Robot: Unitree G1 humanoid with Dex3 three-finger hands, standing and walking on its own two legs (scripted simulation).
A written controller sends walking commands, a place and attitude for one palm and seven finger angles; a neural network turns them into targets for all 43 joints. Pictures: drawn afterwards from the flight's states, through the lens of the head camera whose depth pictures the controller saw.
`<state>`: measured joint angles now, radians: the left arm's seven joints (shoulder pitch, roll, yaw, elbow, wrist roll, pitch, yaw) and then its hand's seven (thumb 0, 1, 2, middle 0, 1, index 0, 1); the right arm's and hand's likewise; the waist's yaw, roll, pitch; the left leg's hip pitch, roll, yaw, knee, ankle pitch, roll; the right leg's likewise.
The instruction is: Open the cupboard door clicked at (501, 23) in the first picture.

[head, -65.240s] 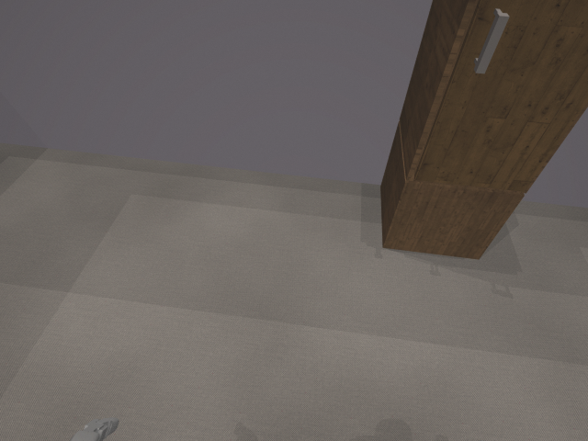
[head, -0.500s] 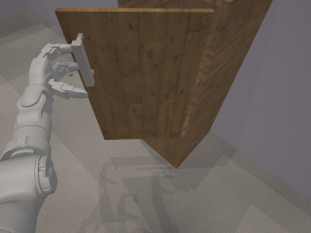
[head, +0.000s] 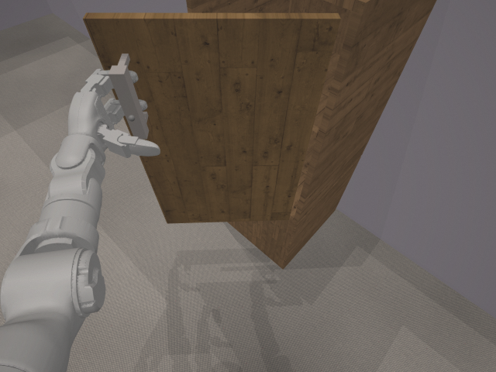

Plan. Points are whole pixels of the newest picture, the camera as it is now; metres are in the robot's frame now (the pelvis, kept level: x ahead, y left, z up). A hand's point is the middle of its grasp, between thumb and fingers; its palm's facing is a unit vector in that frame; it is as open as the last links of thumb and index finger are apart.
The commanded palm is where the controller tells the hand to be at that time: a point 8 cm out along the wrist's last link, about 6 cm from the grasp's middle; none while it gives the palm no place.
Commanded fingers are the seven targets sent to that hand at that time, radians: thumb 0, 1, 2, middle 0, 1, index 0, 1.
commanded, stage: slide the fingers in behind the handle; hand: left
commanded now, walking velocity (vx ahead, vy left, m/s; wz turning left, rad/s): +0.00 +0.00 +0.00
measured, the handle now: (133, 98) +0.53 +0.17 +0.15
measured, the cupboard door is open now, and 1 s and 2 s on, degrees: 45 46 72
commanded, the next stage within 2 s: close the thumb around the handle in 0.50 s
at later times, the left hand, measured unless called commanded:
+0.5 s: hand (143, 120) +0.47 +0.14 +0.15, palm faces +0.01 -1.00 +0.00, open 14.1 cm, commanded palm +0.44 +0.20 +0.15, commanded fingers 0.00 -0.50 0.30 -0.30 -1.20 -0.30 -1.20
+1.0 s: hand (137, 119) +0.47 +0.15 +0.15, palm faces +0.00 -1.00 +0.01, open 9.6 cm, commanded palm +0.45 +0.21 +0.15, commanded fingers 0.00 0.68 0.80 -0.38 -1.33 -0.38 -1.33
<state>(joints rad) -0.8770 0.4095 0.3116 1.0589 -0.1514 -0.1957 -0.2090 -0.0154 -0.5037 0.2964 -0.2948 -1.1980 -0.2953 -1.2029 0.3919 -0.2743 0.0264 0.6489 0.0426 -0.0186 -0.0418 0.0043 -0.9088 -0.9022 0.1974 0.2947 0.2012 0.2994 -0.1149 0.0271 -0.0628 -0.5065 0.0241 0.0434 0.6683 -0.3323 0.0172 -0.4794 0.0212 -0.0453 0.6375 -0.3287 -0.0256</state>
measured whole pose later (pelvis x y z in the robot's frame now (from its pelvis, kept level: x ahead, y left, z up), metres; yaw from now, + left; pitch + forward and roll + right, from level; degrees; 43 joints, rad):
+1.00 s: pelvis -0.01 +0.00 +0.00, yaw +0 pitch +9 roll -1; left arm -0.90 0.39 0.31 1.09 -0.13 -0.22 -0.17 -0.01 0.15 0.58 -0.34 -1.27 -0.34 -1.27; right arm 0.39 -0.27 0.03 0.67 0.04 -0.03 -0.04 0.00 -0.91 -0.90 0.20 0.29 0.20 0.30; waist -0.12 0.02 -0.05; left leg -0.50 0.02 0.05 0.66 -0.32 0.02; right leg -0.48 0.02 -0.04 0.64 -0.32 -0.03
